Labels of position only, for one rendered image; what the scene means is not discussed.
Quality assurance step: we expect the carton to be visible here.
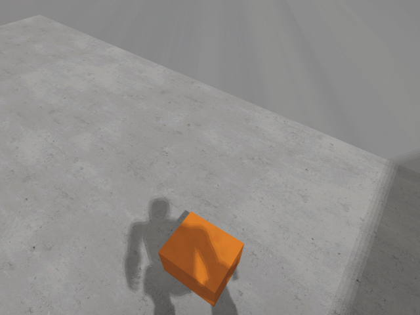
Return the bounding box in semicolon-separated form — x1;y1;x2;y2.
158;212;244;306

